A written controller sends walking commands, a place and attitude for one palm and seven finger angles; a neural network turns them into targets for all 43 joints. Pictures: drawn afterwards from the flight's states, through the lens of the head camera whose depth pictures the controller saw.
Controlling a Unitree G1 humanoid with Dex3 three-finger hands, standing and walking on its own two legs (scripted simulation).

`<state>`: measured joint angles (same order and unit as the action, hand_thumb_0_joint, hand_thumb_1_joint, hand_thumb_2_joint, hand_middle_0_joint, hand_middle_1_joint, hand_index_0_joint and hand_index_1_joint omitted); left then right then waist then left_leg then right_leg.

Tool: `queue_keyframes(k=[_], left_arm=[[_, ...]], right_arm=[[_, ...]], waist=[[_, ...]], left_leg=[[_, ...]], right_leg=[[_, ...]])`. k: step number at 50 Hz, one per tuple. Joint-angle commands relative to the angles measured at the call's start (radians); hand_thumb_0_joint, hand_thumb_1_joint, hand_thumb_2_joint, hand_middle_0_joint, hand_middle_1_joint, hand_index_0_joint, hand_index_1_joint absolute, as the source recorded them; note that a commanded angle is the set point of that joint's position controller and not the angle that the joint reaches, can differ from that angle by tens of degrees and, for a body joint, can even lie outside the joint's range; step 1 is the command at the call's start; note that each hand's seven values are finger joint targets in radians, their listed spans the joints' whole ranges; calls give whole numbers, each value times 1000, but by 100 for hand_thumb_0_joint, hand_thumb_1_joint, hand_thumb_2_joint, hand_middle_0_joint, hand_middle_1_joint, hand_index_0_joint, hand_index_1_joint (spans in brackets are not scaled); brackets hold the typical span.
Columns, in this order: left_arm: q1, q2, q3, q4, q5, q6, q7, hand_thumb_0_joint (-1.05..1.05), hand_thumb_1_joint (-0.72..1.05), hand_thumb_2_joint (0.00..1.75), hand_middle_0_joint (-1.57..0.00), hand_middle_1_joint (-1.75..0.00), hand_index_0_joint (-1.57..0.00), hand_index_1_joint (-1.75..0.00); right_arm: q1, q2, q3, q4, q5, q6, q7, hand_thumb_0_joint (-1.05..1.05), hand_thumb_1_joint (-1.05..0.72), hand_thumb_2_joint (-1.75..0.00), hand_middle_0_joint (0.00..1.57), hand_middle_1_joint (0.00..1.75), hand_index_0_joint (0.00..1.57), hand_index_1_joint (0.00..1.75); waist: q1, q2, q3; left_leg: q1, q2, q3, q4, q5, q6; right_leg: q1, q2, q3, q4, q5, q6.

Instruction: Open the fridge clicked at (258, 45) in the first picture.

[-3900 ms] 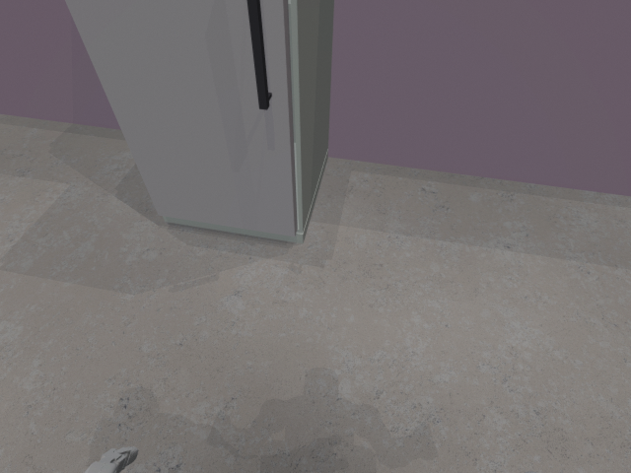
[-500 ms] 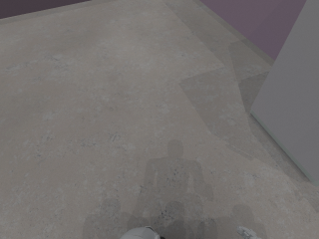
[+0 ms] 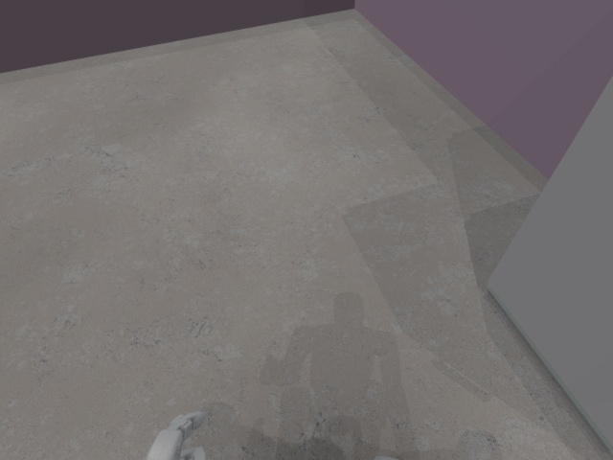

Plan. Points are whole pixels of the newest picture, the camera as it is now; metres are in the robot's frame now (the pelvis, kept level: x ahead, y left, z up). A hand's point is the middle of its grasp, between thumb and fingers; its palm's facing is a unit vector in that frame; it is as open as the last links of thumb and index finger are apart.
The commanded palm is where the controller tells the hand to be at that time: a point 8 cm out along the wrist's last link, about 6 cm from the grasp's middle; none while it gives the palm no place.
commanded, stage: walk to a spot facing it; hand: right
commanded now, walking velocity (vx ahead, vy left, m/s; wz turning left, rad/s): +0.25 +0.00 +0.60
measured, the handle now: out of the picture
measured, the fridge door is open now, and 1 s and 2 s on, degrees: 0 0 0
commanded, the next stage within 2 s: turn to face it in 0.34 s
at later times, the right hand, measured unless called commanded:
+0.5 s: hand (389, 358) +0.30 -0.13 -0.16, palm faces -0.28 +0.93 -0.24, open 7.4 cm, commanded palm none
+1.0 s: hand (428, 381) +0.27 -0.19 -0.18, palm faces -0.02 +0.98 -0.18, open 7.4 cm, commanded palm none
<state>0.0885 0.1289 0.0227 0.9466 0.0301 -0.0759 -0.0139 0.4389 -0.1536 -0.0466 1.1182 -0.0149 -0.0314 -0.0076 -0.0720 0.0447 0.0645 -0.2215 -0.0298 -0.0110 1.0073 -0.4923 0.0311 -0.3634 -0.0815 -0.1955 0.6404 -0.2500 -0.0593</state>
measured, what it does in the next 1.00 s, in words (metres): walks ahead: left foot, then right foot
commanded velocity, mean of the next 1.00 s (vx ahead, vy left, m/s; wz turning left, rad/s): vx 0.01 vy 0.00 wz -0.11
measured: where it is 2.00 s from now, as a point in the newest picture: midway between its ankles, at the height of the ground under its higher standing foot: outside the picture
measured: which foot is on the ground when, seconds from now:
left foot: up 0.00-0.46, down 0.48-0.90, up 0.92-1.00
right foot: down 0.00-0.50, up 0.52-0.86, down 0.88-1.00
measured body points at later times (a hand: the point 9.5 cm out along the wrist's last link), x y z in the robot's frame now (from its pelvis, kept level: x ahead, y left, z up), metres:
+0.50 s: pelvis +0.13 +0.02 -0.01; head +0.17 +0.05 +0.44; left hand +0.02 +0.22 -0.16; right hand +0.32 -0.18 -0.14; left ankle +0.17 +0.13 -0.73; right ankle +0.06 -0.09 -0.72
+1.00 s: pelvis +0.17 -0.01 +0.00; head +0.21 -0.04 +0.45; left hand +0.19 +0.24 -0.13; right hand +0.27 -0.24 -0.16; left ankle +0.14 +0.13 -0.66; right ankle +0.19 -0.08 -0.72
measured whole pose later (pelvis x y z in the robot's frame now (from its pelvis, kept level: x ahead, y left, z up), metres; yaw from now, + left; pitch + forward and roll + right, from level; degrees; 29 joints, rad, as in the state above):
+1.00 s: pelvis +0.17 -0.01 +0.00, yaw +3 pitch +1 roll +2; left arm 0.25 0.17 0.06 0.95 0.03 0.01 0.00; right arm 0.15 -0.21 -0.09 0.96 -0.03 0.07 -0.02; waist 0.03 0.05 0.07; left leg -0.47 0.10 0.12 1.06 -0.46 -0.06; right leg -0.35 -0.05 -0.12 0.66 -0.33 -0.06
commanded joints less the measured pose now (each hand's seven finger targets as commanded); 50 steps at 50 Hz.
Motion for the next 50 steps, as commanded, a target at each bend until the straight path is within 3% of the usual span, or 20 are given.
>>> queue_keyframes(k=[1,3,7,12,18,21,22,23,24,25,26,28,31,39,41,43,44,45,46,50], left_arm=[[217,146,35,17,-6,-3,36,0,90,90,-20,-30,-20,-30],[205,118,31,29,-7,-12,42,0,90,90,-20,-30,-20,-30],[211,100,41,21,-11,-11,48,0,90,90,-20,-30,-20,-30],[248,140,45,39,-12,2,49,0,90,90,-20,-30,-20,-30],[306,178,65,56,1,31,44,0,90,90,-20,-30,-20,-30],[290,205,78,40,-1,43,41,0,90,90,-20,-30,-20,-30],[285,212,78,35,-3,45,39,0,90,90,-20,-30,-20,-30],[296,200,70,34,-10,45,33,0,90,90,-20,-30,-20,-30],[332,125,50,16,-24,48,25,0,90,90,-20,-30,-20,-30],[306,94,40,0,-31,60,33,0,90,90,-20,-30,-20,-30],[291,95,36,5,-32,74,43,0,90,90,-20,-30,-20,-30],[299,70,26,35,-21,87,37,0,90,90,-20,-30,-20,-30],[338,55,24,76,-17,108,35,0,90,90,-20,-30,-20,-30],[220,69,41,15,-15,112,14,0,90,90,-20,-30,-20,-30],[241,72,47,4,-13,108,9,0,90,90,-20,-30,-20,-30],[289,102,55,7,-7,100,7,0,90,90,-20,-30,-20,-30],[320,175,69,6,-2,92,6,0,90,90,-20,-30,-20,-30],[351,265,91,-11,3,87,12,0,90,90,-20,-30,-20,-30],[350,284,94,-8,8,90,17,0,90,90,-20,-30,-20,-30],[201,212,69,-48,-5,68,40,0,90,90,-20,-30,-20,-30]], right_arm=[[-107,-92,-42,-115,-13,-16,22,0,-90,-90,20,30,20,30],[-49,-40,-41,-100,-17,15,26,0,-90,-90,20,30,20,30],[-37,-22,-58,-119,-21,53,28,0,-90,-90,20,30,20,30],[-154,-37,-59,-170,-16,68,37,0,-90,-90,20,30,20,30],[-318,-42,-46,-240,-13,60,36,0,-90,-90,20,30,20,30],[-279,-71,-50,-245,-16,47,32,0,-90,-90,20,30,20,30],[-214,-86,-52,-230,-18,35,28,0,-90,-90,20,30,20,30],[-115,-122,-56,-200,-23,16,19,0,-90,-90,20,30,20,30],[-27,-229,-74,-176,-30,-4,2,0,-90,-90,20,30,20,30],[13,-274,-73,-152,0,-6,-9,0,-90,-90,20,30,20,30],[-52,-240,-58,-160,4,1,-20,0,-90,-90,20,30,20,30],[-208,-184,-37,-196,-1,-1,-29,0,-90,-90,20,30,20,30],[-303,-136,-15,-203,-4,0,-32,0,-90,-90,20,30,20,30],[-272,-171,-46,-200,-14,25,-35,0,-90,-90,20,30,20,30],[-291,-175,-55,-211,-15,31,-35,0,-90,-90,20,30,20,30],[-292,-163,-56,-222,-3,42,-31,0,-90,-90,20,30,20,30],[-278,-123,-53,-241,5,52,-26,0,-90,-90,20,30,20,30],[-307,-68,-41,-286,8,58,-20,0,-90,-90,20,30,20,30],[-353,-96,-43,-306,-3,61,-18,0,-90,-90,20,30,20,30],[-315,-110,-60,-252,-7,58,-2,0,-90,-90,20,30,20,30]], waist=[[105,-133,-2],[59,-151,15],[35,-161,2],[55,-203,23],[113,-207,25],[85,-203,-35],[51,-181,-78],[4,-103,-153],[-18,156,-279],[-13,226,-356],[10,99,-309],[60,98,-214],[112,56,-111],[68,114,-53],[86,104,-63],[114,-2,-86],[125,-237,-84],[149,-474,-55],[157,-341,-72],[94,-208,-107]], left_leg=[[-376,130,-16,313,136,-19],[-331,129,2,290,204,-31],[-383,141,26,263,313,-61],[-448,150,76,107,339,-89],[-358,113,145,-208,247,-68],[-226,66,168,-307,218,-35],[-124,46,177,-383,259,-24],[79,65,148,-513,437,-9],[380,331,-176,-511,886,80],[380,475,-316,-523,1231,189],[292,464,-198,-556,1125,222],[130,396,-138,-623,809,167],[-44,345,31,-661,724,105],[-13,395,98,-647,538,109],[-17,398,133,-587,488,81],[-78,358,184,-456,358,19],[-194,257,219,-275,156,-41],[-368,137,209,-31,-149,-107],[-354,137,96,119,-124,-88],[-423,148,23,216,143,-109]], right_leg=[[224,-341,327,-412,99,-39],[147,-287,181,-422,144,11],[138,-260,34,-425,232,5],[234,-267,-48,-374,457,-32],[327,-301,-99,-275,537,-40],[348,-321,-118,-131,669,-20],[337,-305,-127,-22,709,2],[244,-267,-129,162,637,41],[-55,-135,-123,428,19,98],[-128,-36,15,613,-404,117],[-106,-64,133,618,-379,103],[-94,-72,174,590,-276,106],[-23,-58,166,466,-203,111],[-47,-32,95,242,-205,121],[0,-28,78,120,-140,116],[127,-17,76,-79,41,104],[163,-131,297,-223,146,48],[177,-343,586,-359,341,-62],[135,-381,610,-383,262,-129],[221,-204,412,-326,344,-33]])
